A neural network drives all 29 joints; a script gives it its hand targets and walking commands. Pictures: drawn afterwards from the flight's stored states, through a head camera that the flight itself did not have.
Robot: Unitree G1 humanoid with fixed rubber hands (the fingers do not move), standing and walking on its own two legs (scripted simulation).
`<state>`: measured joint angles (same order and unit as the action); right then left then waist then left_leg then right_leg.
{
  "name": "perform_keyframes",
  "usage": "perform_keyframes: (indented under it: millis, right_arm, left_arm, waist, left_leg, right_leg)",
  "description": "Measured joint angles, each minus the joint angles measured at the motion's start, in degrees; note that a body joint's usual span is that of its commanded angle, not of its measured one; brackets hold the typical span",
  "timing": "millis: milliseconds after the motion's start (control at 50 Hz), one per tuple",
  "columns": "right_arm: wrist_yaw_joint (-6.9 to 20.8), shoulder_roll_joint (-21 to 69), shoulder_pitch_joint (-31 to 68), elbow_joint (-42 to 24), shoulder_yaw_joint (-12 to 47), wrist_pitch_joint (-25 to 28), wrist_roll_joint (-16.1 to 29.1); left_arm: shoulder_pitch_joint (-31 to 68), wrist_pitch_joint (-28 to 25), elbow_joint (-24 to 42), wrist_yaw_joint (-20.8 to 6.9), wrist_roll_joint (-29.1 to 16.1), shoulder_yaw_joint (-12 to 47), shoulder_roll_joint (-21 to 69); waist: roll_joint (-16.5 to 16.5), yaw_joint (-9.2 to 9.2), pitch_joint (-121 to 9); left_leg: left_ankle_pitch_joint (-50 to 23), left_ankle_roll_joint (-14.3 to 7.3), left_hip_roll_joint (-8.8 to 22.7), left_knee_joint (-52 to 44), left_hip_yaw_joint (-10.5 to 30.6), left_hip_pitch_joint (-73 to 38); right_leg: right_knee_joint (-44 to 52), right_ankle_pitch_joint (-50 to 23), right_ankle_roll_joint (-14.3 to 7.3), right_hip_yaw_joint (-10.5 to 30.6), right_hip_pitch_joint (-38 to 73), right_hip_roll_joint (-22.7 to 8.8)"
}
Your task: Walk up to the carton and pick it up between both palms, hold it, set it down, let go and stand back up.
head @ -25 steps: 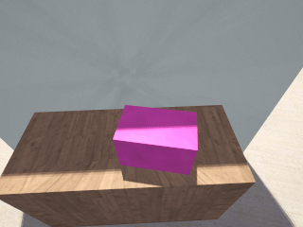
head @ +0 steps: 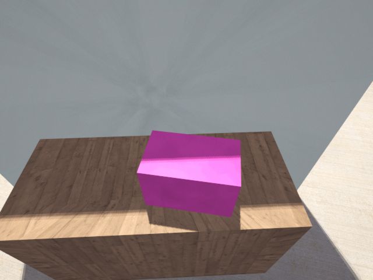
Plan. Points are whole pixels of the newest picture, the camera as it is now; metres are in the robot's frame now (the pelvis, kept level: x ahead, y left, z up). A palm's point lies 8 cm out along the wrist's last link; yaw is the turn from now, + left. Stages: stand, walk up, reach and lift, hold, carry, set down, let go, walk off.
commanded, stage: walk up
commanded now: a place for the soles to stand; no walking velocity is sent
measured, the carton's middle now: (191, 173) +0.46 -0.01 -0.12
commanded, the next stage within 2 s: none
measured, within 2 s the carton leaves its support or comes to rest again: neither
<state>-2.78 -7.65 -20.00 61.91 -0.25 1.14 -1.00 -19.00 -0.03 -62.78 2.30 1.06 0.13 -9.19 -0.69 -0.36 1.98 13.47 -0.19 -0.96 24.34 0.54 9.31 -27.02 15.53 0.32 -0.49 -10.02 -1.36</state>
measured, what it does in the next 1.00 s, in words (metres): shifts its weight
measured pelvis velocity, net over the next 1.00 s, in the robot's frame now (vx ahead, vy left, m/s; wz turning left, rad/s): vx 0.04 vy -0.05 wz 0.17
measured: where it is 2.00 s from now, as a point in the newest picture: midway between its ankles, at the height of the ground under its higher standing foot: outside the picture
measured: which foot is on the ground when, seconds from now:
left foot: down 0.00-0.90, up 0.92-1.00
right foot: down 0.00-1.00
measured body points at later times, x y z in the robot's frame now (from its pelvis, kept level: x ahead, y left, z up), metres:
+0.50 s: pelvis +0.04 -0.03 -0.01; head +0.06 -0.02 +0.44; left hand +0.03 +0.20 -0.17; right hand +0.08 -0.25 -0.16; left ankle +0.00 +0.12 -0.74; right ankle -0.01 -0.12 -0.74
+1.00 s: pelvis +0.04 -0.05 -0.01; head +0.07 -0.05 +0.44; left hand +0.02 +0.21 -0.15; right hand +0.10 -0.29 -0.16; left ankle +0.00 +0.09 -0.71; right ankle -0.01 -0.13 -0.74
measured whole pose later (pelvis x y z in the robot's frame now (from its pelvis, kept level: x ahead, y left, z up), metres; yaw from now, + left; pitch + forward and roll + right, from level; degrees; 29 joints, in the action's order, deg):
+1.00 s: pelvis +0.04 -0.05 -0.01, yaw +10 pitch -2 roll +0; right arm -3.8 -11.8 -18.0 53.4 -1.3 -1.0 -1.7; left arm -17.6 -0.4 -52.2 1.6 1.4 -0.6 -12.8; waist 0.5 0.6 5.5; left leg 27.5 1.7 0.1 46.0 4.1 18.3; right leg -29.3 21.5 -3.8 -9.0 -6.2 0.4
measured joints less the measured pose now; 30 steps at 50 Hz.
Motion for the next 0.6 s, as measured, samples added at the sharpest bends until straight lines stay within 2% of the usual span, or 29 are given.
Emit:
perform_keyframes:
  millis: [40, 220, 600]
  right_arm:
    - [0.0, 0.2, -0.9, -0.2, -0.4, -0.1, -0.1]
    - [0.0, -1.4, -2.1, -1.6, -0.7, 0.2, -0.3]
    - [-0.8, -1.6, 1.5, -7.8, -0.4, 0.2, -0.3]
  left_arm:
    - [-0.6, 0.1, 0.3, -0.1, 0.3, -0.3, -0.6]
    - [-1.6, -0.7, 0.8, -0.1, -0.5, -0.3, -0.5]
    - [1.6, 0.7, 6.1, -0.6, 0.1, -0.5, -1.3]
  waist:
    - [-0.5, -0.12, -0.4]
    - [1.9, 0.39, -0.5]
    - [0.9, 1.21, 1.0]
  left_leg:
    - [0.5, 0.1, -0.2, 0.4, 0.3, 0.1]
    - [2.9, 1.8, 1.7, 2.6, 3.2, 0.7]
    - [8.2, 2.5, 1.4, 10.2, 6.6, 2.5]
  right_leg:
    - [-1.1, 0.6, -0.2, -0.3, -0.4, -0.2]
    - [1.5, 1.5, -1.8, -3.2, 2.1, 1.8]
    - [-5.1, 7.6, -2.7, -6.6, 2.0, 1.8]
